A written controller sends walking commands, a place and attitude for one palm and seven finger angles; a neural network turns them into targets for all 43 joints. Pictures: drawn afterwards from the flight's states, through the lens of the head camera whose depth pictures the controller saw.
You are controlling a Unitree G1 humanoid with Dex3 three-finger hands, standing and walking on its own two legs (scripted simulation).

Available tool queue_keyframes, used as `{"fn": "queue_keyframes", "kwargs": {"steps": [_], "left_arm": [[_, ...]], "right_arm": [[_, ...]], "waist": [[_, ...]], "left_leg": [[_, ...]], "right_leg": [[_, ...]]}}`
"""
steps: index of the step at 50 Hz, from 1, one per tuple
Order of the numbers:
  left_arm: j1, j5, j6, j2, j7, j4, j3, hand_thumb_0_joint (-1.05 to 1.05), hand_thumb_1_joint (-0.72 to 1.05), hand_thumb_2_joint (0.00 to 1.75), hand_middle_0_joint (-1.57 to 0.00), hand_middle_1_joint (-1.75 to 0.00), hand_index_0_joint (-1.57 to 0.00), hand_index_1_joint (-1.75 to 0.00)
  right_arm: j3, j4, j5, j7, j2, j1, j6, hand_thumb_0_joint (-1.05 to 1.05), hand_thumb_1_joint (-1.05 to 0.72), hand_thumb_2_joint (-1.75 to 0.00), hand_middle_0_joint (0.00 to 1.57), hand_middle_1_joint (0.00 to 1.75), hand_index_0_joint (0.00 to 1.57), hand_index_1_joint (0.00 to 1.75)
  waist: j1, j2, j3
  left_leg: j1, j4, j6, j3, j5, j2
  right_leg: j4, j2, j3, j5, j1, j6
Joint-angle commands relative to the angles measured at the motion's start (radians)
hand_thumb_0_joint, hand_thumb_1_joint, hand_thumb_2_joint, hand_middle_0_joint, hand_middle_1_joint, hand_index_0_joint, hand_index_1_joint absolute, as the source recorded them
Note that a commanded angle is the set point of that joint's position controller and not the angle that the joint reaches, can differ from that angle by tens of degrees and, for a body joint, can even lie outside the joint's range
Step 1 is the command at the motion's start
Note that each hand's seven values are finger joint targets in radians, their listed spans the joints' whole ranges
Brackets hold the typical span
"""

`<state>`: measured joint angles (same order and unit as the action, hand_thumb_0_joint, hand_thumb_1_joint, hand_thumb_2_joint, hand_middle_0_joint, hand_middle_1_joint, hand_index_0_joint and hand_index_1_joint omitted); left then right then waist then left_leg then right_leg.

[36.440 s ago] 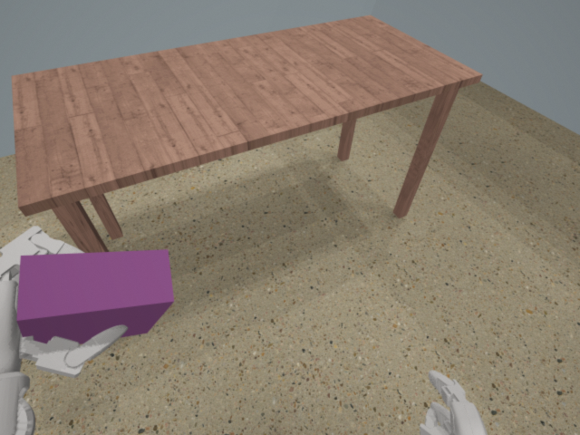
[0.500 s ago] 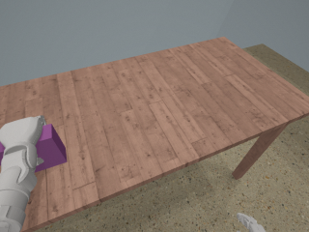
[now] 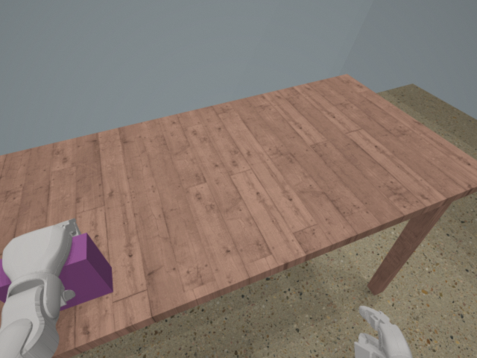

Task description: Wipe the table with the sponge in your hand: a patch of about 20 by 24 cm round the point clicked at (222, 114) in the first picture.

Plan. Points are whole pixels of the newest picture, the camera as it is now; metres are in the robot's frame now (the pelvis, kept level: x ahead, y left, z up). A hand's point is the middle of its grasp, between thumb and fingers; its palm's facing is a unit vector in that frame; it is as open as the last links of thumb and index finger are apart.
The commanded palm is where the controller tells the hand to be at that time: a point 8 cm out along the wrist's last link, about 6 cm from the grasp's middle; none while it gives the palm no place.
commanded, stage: wipe back along the first lane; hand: left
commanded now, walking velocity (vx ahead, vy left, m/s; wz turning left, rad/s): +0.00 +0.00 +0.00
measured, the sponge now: (64, 282) +0.22 +0.35 -0.01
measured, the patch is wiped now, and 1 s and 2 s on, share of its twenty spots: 1.00 1.00 1.00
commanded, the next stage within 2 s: lift the sponge slowly off the table in 0.30 s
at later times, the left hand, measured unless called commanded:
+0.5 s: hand (60, 291) +0.19 +0.32 +0.04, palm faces -0.03 -0.05 -1.00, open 9.8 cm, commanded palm +0.17 +0.31 +0.08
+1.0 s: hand (49, 301) +0.17 +0.32 +0.05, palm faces -0.02 -0.09 -1.00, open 9.8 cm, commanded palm +0.16 +0.31 +0.11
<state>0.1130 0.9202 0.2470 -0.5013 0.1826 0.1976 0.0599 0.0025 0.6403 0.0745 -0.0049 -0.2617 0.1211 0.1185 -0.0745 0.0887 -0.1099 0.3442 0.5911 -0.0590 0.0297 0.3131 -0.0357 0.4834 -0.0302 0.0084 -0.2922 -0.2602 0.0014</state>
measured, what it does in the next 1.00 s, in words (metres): stands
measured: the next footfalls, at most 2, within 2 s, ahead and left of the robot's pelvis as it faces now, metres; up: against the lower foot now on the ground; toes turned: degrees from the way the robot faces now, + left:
none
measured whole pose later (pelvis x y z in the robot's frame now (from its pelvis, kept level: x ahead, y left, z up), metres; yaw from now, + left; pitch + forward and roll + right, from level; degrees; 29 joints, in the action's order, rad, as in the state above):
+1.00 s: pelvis -0.02 -0.02 +0.00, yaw +0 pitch -1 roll -2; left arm 0.21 0.89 0.22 -0.50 0.13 0.08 0.07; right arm -0.01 0.67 0.06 -0.06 -0.26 0.09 0.06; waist -0.11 0.09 -0.04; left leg 0.26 0.56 -0.04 0.04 0.28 -0.02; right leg 0.48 -0.04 0.02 -0.27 -0.19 0.02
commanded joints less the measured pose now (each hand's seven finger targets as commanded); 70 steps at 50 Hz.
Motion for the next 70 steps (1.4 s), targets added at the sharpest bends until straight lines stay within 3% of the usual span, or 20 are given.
{"fn": "queue_keyframes", "kwargs": {"steps": [1,10,13,15,18,20,23,25,28,37,38,42,49,50,57,58,62,64,65,70], "left_arm": [[0.022,-0.029,0.017,-0.118,-0.030,-0.062,0.026,0.00,0.10,1.30,-1.20,-1.60,-1.20,-1.60],[-0.049,-0.015,0.020,-0.089,-0.034,-0.059,-0.018,0.00,0.10,1.30,-1.20,-1.60,-1.20,-1.60],[0.008,-0.015,0.005,-0.114,-0.038,-0.067,0.017,0.00,0.10,1.30,-1.20,-1.60,-1.20,-1.60],[0.035,-0.018,-0.002,-0.063,-0.040,-0.083,-0.028,0.00,0.10,1.30,-1.20,-1.60,-1.20,-1.60],[0.100,-0.026,-0.014,-0.107,-0.038,-0.100,0.029,0.00,0.10,1.30,-1.20,-1.60,-1.20,-1.60],[0.073,-0.025,-0.009,-0.106,-0.032,-0.087,0.025,0.00,0.10,1.30,-1.20,-1.60,-1.20,-1.60],[0.038,-0.029,-0.013,-0.175,-0.023,-0.129,0.084,0.00,0.10,1.30,-1.20,-1.60,-1.20,-1.60],[0.001,-0.023,-0.011,-0.149,-0.018,-0.130,0.052,0.00,0.10,1.30,-1.20,-1.60,-1.20,-1.60],[-0.001,-0.023,-0.019,-0.200,-0.015,-0.165,0.101,0.00,0.10,1.30,-1.20,-1.60,-1.20,-1.60],[-0.010,-0.028,-0.029,-0.232,-0.015,-0.208,0.128,0.00,0.10,1.30,-1.20,-1.60,-1.20,-1.60],[-0.009,-0.034,-0.036,-0.269,-0.014,-0.233,0.166,0.00,0.10,1.30,-1.20,-1.60,-1.20,-1.60],[-0.021,-0.029,-0.038,-0.232,-0.013,-0.280,0.128,0.00,0.10,1.30,-1.20,-1.60,-1.20,-1.60],[-0.125,-0.011,-0.033,-0.283,-0.009,-0.328,0.154,0.00,0.10,1.30,-1.20,-1.60,-1.20,-1.60],[-0.138,-0.010,-0.034,-0.250,-0.010,-0.337,0.122,0.00,0.10,1.30,-1.20,-1.60,-1.20,-1.60],[-0.172,0.001,-0.020,-0.258,-0.020,-0.378,0.114,0.00,0.10,1.30,-1.20,-1.60,-1.20,-1.60],[-0.182,-0.002,-0.018,-0.297,-0.019,-0.398,0.154,0.00,0.10,1.30,-1.20,-1.60,-1.20,-1.60],[-0.215,0.004,0.017,-0.252,-0.032,-0.357,0.098,0.00,0.10,1.30,-1.20,-1.60,-1.20,-1.60],[-0.245,0.005,0.031,-0.273,-0.041,-0.361,0.110,0.00,0.10,1.30,-1.20,-1.60,-1.20,-1.60],[-0.230,-0.005,0.037,-0.234,-0.049,-0.367,0.075,0.00,0.10,1.30,-1.20,-1.60,-1.20,-1.60],[-0.212,-0.014,0.057,-0.264,-0.084,-0.357,0.093,0.00,0.10,1.30,-1.20,-1.60,-1.20,-1.60]], "right_arm": [[-0.039,-0.151,-0.002,-0.010,-0.130,-0.148,-0.048,0.00,-0.90,-0.90,0.20,0.30,0.20,0.30],[-0.039,-0.142,-0.003,-0.036,-0.122,-0.166,-0.060,0.00,-0.90,-0.90,0.20,0.30,0.20,0.30],[-0.039,-0.144,-0.004,-0.034,-0.122,-0.177,-0.067,0.00,-0.90,-0.90,0.20,0.30,0.20,0.30],[-0.042,-0.151,-0.006,-0.032,-0.117,-0.173,-0.073,0.00,-0.90,-0.90,0.20,0.30,0.20,0.30],[-0.041,-0.149,-0.007,-0.028,-0.120,-0.188,-0.075,0.00,-0.90,-0.90,0.20,0.30,0.20,0.30],[-0.042,-0.146,-0.008,-0.032,-0.121,-0.172,-0.074,0.00,-0.90,-0.90,0.20,0.30,0.20,0.30],[-0.042,-0.149,-0.009,-0.040,-0.124,-0.194,-0.076,0.00,-0.90,-0.90,0.20,0.30,0.20,0.30],[-0.044,-0.144,-0.009,-0.045,-0.120,-0.185,-0.081,0.00,-0.90,-0.90,0.20,0.30,0.20,0.30],[-0.044,-0.144,-0.009,-0.047,-0.122,-0.196,-0.087,0.00,-0.90,-0.90,0.20,0.30,0.20,0.30],[-0.046,-0.139,-0.014,-0.055,-0.119,-0.198,-0.099,0.00,-0.90,-0.90,0.20,0.30,0.20,0.30],[-0.044,-0.141,-0.013,-0.055,-0.119,-0.210,-0.100,0.00,-0.90,-0.90,0.20,0.30,0.20,0.30],[-0.045,-0.146,-0.015,-0.054,-0.115,-0.209,-0.105,0.00,-0.90,-0.90,0.20,0.30,0.20,0.30],[-0.039,-0.137,-0.018,-0.064,-0.115,-0.223,-0.118,0.00,-0.90,-0.90,0.20,0.30,0.20,0.30],[-0.040,-0.141,-0.017,-0.064,-0.110,-0.220,-0.120,0.00,-0.90,-0.90,0.20,0.30,0.20,0.30],[-0.032,-0.140,-0.022,-0.065,-0.107,-0.231,-0.121,0.00,-0.90,-0.90,0.20,0.30,0.20,0.30],[-0.028,-0.145,-0.019,-0.066,-0.107,-0.250,-0.122,0.00,-0.90,-0.90,0.20,0.30,0.20,0.30],[-0.022,-0.136,-0.019,-0.065,-0.104,-0.247,-0.111,0.00,-0.90,-0.90,0.20,0.30,0.20,0.30],[-0.015,-0.137,-0.016,-0.063,-0.107,-0.260,-0.112,0.00,-0.90,-0.90,0.20,0.30,0.20,0.30],[-0.018,-0.144,-0.016,-0.062,-0.103,-0.257,-0.111,0.00,-0.90,-0.90,0.20,0.30,0.20,0.30],[-0.013,-0.147,-0.017,-0.060,-0.112,-0.261,-0.103,0.00,-0.90,-0.90,0.20,0.30,0.20,0.30]], "waist": [[-0.007,-0.107,-0.058],[0.002,-0.101,-0.024],[-0.017,-0.102,-0.061],[-0.009,-0.096,-0.060],[-0.024,-0.113,-0.061],[-0.013,-0.139,-0.025],[-0.027,-0.113,-0.021],[-0.016,-0.086,-0.021],[-0.029,-0.078,-0.048],[-0.031,-0.048,-0.057],[-0.039,-0.041,-0.069],[-0.028,-0.006,-0.054],[-0.030,0.025,-0.060],[-0.020,0.021,-0.059],[-0.024,0.025,-0.062],[-0.034,0.038,-0.071],[-0.026,0.042,-0.045],[-0.034,0.061,-0.060],[-0.027,0.046,-0.056],[-0.028,0.000,-0.059]], "left_leg": [[-0.069,-0.087,0.012,0.047,-0.313,0.029],[-0.068,-0.098,0.003,0.030,-0.198,0.012],[-0.072,-0.095,0.003,0.034,-0.218,0.009],[-0.076,-0.084,0.002,0.023,-0.223,0.006],[-0.063,-0.082,0.003,0.029,-0.228,0.005],[-0.047,-0.079,0.001,0.023,-0.203,0.003],[-0.048,-0.088,-0.001,0.024,-0.181,-0.001],[-0.059,-0.083,-0.003,0.015,-0.185,-0.003],[-0.076,-0.086,-0.003,0.025,-0.203,-0.004],[-0.105,-0.087,-0.003,0.020,-0.226,-0.007],[-0.111,-0.093,-0.003,0.028,-0.226,-0.005],[-0.124,-0.096,-0.002,0.024,-0.235,-0.002],[-0.160,-0.119,-0.002,0.043,-0.222,0.003],[-0.160,-0.122,-0.001,0.040,-0.220,0.005],[-0.176,-0.150,0.005,0.054,-0.227,0.012],[-0.180,-0.160,0.005,0.058,-0.219,0.013],[-0.175,-0.174,0.011,0.052,-0.207,0.012],[-0.182,-0.183,0.012,0.058,-0.200,0.011],[-0.184,-0.184,0.012,0.054,-0.210,0.013],[-0.188,-0.190,0.008,0.054,-0.225,0.015]], "right_leg": [[-0.033,-0.027,0.018,0.287,0.045,0.072],[-0.056,-0.028,0.000,0.184,0.024,0.071],[-0.051,-0.028,-0.022,0.220,0.056,0.077],[-0.047,-0.026,-0.014,0.244,0.052,0.073],[-0.042,-0.025,-0.038,0.277,0.068,0.076],[-0.047,-0.024,-0.027,0.253,0.048,0.069],[-0.056,-0.023,-0.051,0.221,0.056,0.070],[-0.055,-0.022,-0.034,0.214,0.048,0.067],[-0.056,-0.023,-0.050,0.225,0.071,0.072],[-0.063,-0.019,-0.043,0.250,0.090,0.070],[-0.066,-0.022,-0.058,0.240,0.100,0.074],[-0.067,-0.022,-0.037,0.230,0.082,0.073],[-0.083,-0.027,-0.032,0.161,0.078,0.077],[-0.079,-0.029,-0.022,0.156,0.073,0.076],[-0.089,-0.033,-0.012,0.147,0.093,0.079],[-0.092,-0.038,-0.030,0.136,0.109,0.084],[-0.102,-0.034,-0.006,0.122,0.102,0.080],[-0.100,-0.036,-0.007,0.118,0.120,0.084],[-0.103,-0.035,-0.001,0.125,0.118,0.082],[-0.116,-0.032,-0.010,0.145,0.145,0.080]]}}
